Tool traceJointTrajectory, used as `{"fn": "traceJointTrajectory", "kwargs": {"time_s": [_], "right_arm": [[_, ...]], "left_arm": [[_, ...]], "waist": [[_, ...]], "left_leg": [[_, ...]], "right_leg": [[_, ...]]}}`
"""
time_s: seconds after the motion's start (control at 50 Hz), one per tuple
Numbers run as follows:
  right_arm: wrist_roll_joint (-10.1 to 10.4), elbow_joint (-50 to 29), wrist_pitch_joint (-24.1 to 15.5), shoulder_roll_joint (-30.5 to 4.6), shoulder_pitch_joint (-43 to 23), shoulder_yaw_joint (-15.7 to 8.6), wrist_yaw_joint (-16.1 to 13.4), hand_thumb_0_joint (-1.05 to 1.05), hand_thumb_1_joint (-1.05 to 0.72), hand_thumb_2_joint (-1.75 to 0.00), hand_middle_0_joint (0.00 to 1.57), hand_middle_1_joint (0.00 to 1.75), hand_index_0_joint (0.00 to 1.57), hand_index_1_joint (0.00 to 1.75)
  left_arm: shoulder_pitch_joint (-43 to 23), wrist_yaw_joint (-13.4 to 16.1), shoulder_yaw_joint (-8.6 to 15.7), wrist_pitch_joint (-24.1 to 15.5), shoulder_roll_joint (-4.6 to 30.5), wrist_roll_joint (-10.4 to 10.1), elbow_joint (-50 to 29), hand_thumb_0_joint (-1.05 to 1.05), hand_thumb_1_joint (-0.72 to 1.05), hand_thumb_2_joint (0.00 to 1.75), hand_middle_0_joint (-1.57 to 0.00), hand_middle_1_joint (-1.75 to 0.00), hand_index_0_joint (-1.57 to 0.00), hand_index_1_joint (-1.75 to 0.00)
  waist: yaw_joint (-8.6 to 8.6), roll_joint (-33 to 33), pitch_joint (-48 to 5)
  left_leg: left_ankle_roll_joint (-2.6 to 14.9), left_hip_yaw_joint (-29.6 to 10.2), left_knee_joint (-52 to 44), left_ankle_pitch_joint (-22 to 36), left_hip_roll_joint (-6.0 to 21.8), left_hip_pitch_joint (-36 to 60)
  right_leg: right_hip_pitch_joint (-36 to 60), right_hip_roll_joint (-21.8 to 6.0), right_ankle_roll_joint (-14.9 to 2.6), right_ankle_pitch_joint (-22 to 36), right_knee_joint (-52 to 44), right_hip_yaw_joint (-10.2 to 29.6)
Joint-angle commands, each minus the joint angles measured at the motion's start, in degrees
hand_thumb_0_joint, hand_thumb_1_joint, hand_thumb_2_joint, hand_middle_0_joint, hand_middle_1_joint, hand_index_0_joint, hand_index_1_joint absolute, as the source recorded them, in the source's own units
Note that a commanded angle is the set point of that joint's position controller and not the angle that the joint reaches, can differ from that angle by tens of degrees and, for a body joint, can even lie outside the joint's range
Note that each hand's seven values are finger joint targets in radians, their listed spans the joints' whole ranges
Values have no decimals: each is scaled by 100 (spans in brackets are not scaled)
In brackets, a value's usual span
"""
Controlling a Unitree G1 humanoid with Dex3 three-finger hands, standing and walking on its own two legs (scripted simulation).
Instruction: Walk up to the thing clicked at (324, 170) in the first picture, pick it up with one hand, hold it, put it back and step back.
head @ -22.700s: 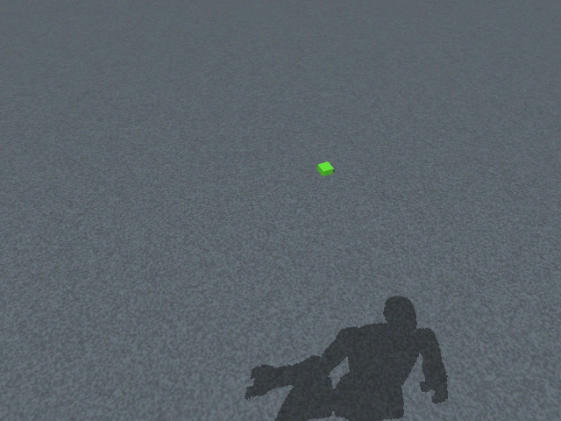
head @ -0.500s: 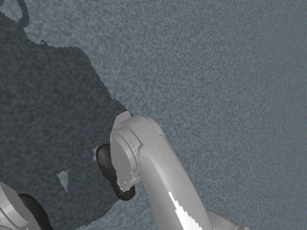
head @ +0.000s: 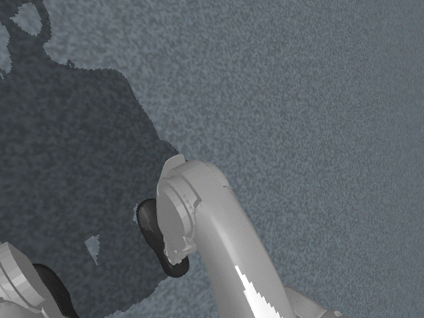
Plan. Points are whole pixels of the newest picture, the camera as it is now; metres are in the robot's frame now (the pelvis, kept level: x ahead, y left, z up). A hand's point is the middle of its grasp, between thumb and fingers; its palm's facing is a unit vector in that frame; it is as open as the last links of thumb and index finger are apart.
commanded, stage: close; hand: left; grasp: from above
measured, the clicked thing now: out of the picture +0.43 +0.36 -0.30
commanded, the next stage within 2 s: settle in 0.64 s
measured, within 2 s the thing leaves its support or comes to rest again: leaves its support in 1.04 s
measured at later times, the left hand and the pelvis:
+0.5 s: hand out of the picture +0.44 +0.34 -0.27, palm faces -0.22 -0.36 -0.91, open 9.0 cm; pelvis +0.00 +0.00 +0.00, yaw +0 degrees
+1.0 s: hand out of the picture +0.44 +0.34 -0.27, palm faces -0.22 -0.38 -0.90, open 8.9 cm; pelvis +0.00 +0.00 +0.00, yaw +0 degrees
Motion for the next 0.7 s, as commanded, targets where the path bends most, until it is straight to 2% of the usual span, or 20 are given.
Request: {"fn": "traceJointTrajectory", "kwargs": {"time_s": [0.0,0.06,0.16,0.18,0.22,0.26,0.36,0.44,0.52,0.54,0.64,0.68], "right_arm": [[25,280,-42,-1974,1353,-457,21,0,-90,-90,20,30,20,30],[30,258,-45,-1988,1339,-493,14,0,-90,-90,20,30,20,30],[17,161,-39,-1959,1314,-425,50,0,-90,-90,20,30,20,30],[16,128,-35,-2007,1253,-437,39,0,-90,-90,20,30,20,30],[29,181,-44,-1999,1254,-436,38,0,-90,-90,20,30,20,30],[34,178,-14,-2032,1321,-454,35,0,-90,-90,20,30,20,30],[32,154,9,-1970,1257,-406,14,0,-90,-90,20,30,20,30],[37,147,19,-1982,1274,-410,2,0,-90,-90,20,30,20,30],[49,127,47,-2014,1389,-441,-10,0,-90,-90,20,30,20,30],[71,133,53,-1961,1298,-440,-7,0,-90,-90,20,30,20,30],[54,130,57,-2013,1327,-481,-29,0,-90,-90,20,30,20,30],[56,148,66,-1966,1358,-461,-24,0,-90,-90,20,30,20,30]], "left_arm": [[-1159,314,-134,-10,1039,110,-471,0,18,43,-65,-59,-67,-57],[-1125,331,-97,36,1050,83,-398,0,22,39,-68,-57,-70,-54],[-1297,371,-129,58,1028,61,-527,0,29,38,-73,-53,-76,-51],[-1176,370,-111,79,1027,-24,-428,0,32,34,-74,-54,-77,-50],[-1232,352,-115,105,1077,-10,-474,0,36,38,-79,-52,-82,-49],[-1181,357,-7,103,1188,-34,-444,0,42,37,-83,-51,-86,-48],[-1164,266,-41,133,1181,-65,-524,0,47,37,-87,-50,-90,-47],[-1210,213,-118,157,1178,-13,-593,0,53,37,-93,-46,-95,-44],[-1133,219,-35,160,1229,17,-547,0,60,36,-98,-45,-100,-43],[-1197,209,-49,164,1181,5,-563,0,61,38,-100,-44,-101,-43],[-1103,198,-100,157,1100,38,-474,0,66,38,-105,-41,-106,-40],[-1179,209,-98,137,1155,68,-511,0,69,38,-107,-42,-108,-41]], "waist": [[-567,3096,-3569],[-564,3057,-3552],[-557,3277,-3656],[-560,3150,-3676],[-560,3114,-3651],[-515,3119,-3645],[-503,3166,-3618],[-547,3097,-3595],[-515,3105,-3712],[-457,3142,-3657],[-544,3074,-3654],[-490,3133,-3677]], "left_leg": [[-29,380,-1545,1148,222,2527],[-19,417,-1534,1045,214,2472],[-61,370,-1528,1378,237,2692],[-33,403,-1469,1324,251,2612],[-16,438,-1454,1263,222,2480],[-20,430,-1525,1217,226,2465],[-29,439,-1526,1168,222,2477],[2,426,-1503,1108,212,2422],[-17,398,-1584,1149,231,2523],[-32,376,-1583,1159,243,2483],[-9,416,-1565,1087,236,2473],[-3,456,-1517,1143,227,2413]], "right_leg": [[2194,266,-222,1422,-1165,-469],[2212,262,-214,1344,-1222,-439],[2196,226,-228,1589,-1103,-466],[2258,254,-200,1584,-1161,-443],[2241,236,-198,1538,-1193,-421],[2303,239,-211,1462,-1209,-441],[2242,239,-211,1436,-1178,-429],[2162,223,-207,1376,-1186,-424],[2293,265,-226,1398,-1179,-446],[2175,232,-232,1394,-1135,-442],[2253,269,-217,1370,-1213,-428],[2310,264,-219,1398,-1215,-417]]}}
